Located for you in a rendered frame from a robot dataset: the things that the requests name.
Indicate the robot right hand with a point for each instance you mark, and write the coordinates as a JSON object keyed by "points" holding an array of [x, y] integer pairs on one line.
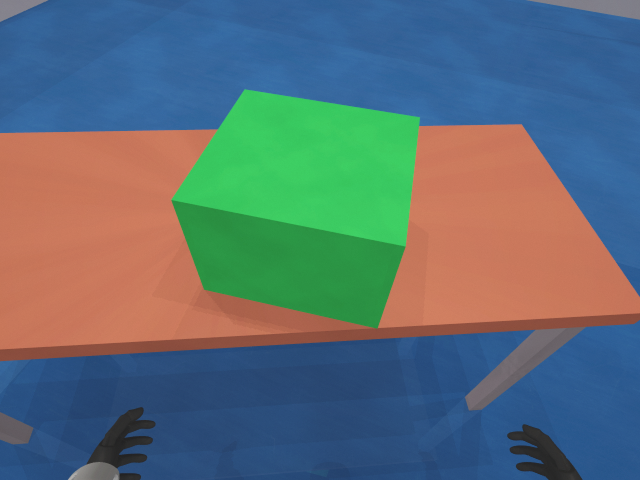
{"points": [[556, 466]]}

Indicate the carton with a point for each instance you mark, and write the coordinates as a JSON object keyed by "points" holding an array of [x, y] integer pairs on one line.
{"points": [[302, 204]]}

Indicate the robot left hand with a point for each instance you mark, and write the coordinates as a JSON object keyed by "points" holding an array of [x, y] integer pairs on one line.
{"points": [[114, 442]]}

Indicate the table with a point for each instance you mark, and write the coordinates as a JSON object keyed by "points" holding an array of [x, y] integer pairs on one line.
{"points": [[93, 259]]}

